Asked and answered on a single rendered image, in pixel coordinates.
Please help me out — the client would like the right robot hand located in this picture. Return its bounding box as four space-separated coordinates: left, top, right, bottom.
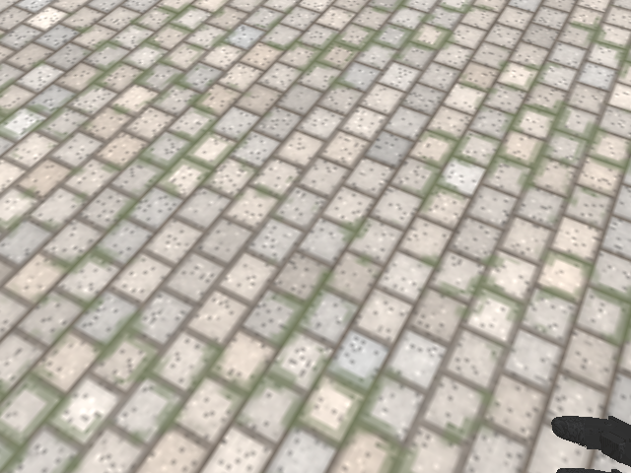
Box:
551 416 631 473

